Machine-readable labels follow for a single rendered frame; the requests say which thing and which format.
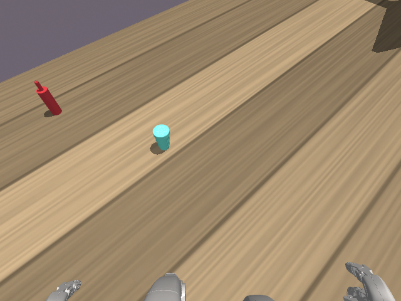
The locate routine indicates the right robot hand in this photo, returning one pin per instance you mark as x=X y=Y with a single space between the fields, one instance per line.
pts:
x=375 y=288

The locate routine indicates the left robot hand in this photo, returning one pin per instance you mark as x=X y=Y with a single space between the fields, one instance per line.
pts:
x=64 y=291

